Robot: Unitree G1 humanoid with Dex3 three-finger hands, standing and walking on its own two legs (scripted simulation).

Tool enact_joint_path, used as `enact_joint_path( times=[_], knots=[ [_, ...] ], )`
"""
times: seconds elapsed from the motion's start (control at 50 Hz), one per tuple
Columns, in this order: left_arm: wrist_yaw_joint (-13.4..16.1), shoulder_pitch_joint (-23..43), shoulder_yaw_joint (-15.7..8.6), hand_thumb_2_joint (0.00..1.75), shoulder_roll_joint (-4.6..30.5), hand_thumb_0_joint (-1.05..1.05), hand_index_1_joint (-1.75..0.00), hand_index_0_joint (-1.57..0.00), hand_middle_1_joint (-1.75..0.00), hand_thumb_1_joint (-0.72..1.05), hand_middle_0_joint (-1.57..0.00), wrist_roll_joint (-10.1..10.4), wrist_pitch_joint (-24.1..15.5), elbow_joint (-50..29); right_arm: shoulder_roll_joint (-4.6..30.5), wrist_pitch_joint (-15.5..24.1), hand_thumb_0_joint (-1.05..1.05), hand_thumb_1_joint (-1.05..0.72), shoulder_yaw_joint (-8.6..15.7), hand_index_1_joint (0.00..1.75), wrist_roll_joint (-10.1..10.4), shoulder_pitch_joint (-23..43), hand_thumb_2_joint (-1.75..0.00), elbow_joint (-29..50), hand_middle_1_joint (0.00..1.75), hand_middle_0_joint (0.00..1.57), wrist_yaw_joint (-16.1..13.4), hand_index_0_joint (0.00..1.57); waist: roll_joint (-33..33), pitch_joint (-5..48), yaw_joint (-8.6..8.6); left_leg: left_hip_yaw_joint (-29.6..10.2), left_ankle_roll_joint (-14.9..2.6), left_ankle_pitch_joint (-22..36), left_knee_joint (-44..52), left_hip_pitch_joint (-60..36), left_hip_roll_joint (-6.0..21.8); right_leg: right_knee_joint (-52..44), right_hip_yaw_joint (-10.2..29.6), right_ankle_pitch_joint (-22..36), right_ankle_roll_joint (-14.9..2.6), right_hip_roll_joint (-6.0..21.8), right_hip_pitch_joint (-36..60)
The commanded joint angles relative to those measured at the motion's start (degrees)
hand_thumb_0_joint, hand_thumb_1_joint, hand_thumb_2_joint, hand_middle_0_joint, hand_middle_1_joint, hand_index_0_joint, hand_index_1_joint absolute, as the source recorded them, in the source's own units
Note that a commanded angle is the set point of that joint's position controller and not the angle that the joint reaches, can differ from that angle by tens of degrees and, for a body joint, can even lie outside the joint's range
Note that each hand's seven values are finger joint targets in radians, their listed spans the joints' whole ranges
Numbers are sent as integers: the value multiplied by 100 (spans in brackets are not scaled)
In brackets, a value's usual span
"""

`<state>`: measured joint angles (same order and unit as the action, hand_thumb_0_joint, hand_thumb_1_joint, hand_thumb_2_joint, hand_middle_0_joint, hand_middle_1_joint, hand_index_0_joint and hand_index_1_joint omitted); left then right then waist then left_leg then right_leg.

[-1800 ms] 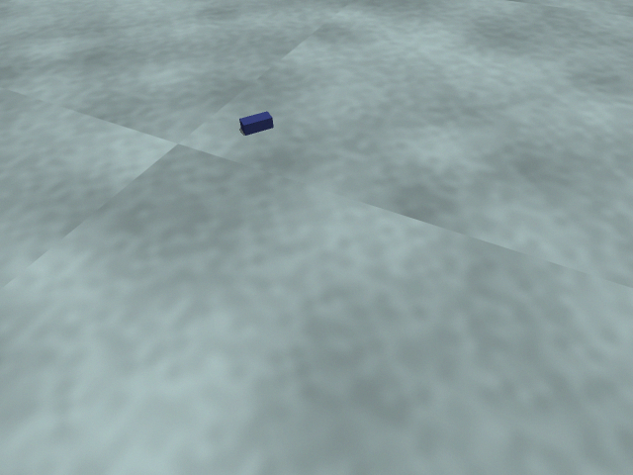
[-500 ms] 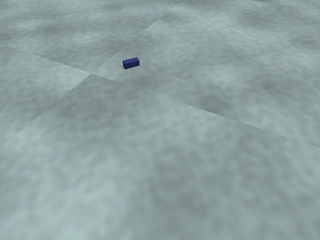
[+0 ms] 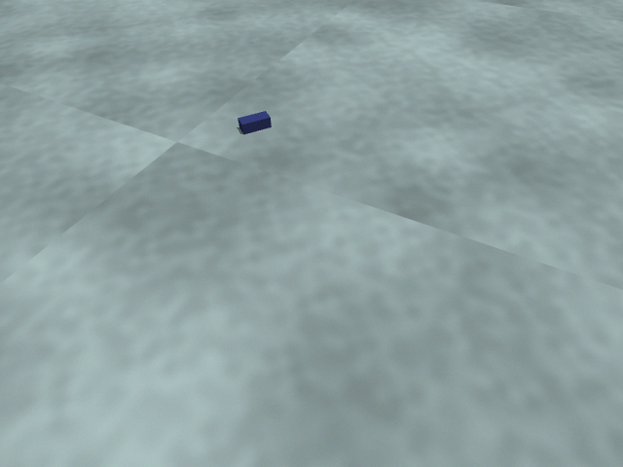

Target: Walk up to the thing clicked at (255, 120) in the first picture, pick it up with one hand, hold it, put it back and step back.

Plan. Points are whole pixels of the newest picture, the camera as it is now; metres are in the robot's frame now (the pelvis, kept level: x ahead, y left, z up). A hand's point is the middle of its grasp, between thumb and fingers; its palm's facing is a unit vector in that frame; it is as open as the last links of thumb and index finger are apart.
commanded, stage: stand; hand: left
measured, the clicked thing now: (254, 122) +1.98 +0.43 -0.75
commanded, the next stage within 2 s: walk up in 0.62 s
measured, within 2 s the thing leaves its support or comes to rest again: neither
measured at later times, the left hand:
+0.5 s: hand out of the picture +0.07 +0.26 -0.16, palm faces -0.02 -0.94 -0.34, open 7.3 cm
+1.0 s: hand out of the picture +0.11 +0.40 -0.19, palm faces +0.17 -0.91 -0.37, open 7.4 cm
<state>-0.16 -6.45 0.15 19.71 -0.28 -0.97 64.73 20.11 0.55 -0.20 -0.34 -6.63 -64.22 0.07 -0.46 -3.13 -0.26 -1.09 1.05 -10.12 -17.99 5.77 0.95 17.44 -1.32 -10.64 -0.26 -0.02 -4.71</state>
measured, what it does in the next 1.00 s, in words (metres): walks ahead: left foot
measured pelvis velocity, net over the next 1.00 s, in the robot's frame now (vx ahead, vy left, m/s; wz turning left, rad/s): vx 0.11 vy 0.09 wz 0.16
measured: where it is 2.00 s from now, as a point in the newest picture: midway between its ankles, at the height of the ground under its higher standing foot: (293, 333)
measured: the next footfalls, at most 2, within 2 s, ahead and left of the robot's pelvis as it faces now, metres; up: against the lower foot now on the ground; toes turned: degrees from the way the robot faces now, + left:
left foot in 0.96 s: +0.18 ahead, +0.24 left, +0.00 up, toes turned +16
right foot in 1.40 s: +0.56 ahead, -0.01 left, +0.00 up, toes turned +10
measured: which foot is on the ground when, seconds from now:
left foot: down 0.00-0.66, up 0.68-0.94, down 0.96-1.00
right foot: down 0.00-0.96, up 0.98-1.00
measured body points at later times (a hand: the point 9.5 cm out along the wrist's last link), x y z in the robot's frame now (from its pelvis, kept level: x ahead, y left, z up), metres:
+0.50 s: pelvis +0.00 +0.00 +0.00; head +0.01 +0.00 +0.45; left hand +0.07 +0.31 -0.13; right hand +0.07 -0.30 -0.14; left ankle +0.00 +0.13 -0.75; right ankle -0.01 -0.11 -0.75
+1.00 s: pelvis +0.11 +0.09 -0.04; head +0.08 +0.12 +0.41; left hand +0.10 +0.45 -0.17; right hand +0.25 -0.26 -0.10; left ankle +0.14 +0.23 -0.75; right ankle +0.00 -0.09 -0.73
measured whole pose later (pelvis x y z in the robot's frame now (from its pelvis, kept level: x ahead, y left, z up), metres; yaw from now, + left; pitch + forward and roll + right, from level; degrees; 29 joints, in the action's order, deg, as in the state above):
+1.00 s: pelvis +0.11 +0.09 -0.04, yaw +9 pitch -3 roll +1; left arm -4.6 -13.1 -6.5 29.3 -3.1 -0.3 58.5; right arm 27.0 3.8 7.7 -1.5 -14.2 -54.8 4.5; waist 6.0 0.3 -1.8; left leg 5.9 0.4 -17.2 -42.3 22.1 4.0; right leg 46.6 -4.3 -31.9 -3.1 9.3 -5.4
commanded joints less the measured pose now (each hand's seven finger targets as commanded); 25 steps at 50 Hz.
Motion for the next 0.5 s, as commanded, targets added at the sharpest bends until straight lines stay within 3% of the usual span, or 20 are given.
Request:
enact_joint_path(
  times=[0.0,0.24,0.48],
  knots=[
    [75,182,-262,90,1241,0,-30,-20,-30,90,-20,-35,-98,-328,1183,115,0,-90,204,30,-17,206,-90,330,30,20,-78,20,-2,464,15,-453,-241,801,183,-18,647,-282,570,875,-125,798,74],
    [66,193,-260,90,1264,0,-30,-20,-30,90,-20,-25,-94,-340,1191,140,0,-90,186,30,-17,168,-90,323,30,20,-74,20,69,438,9,-488,-233,881,240,-61,662,-262,567,789,-108,786,16],
    [60,130,-242,90,1220,0,-30,-20,-30,90,-20,-33,-81,-309,1209,123,0,-90,193,30,-13,183,-90,293,30,20,-67,20,32,349,7,-502,-226,513,305,58,622,-315,578,477,-102,771,-74]
  ],
)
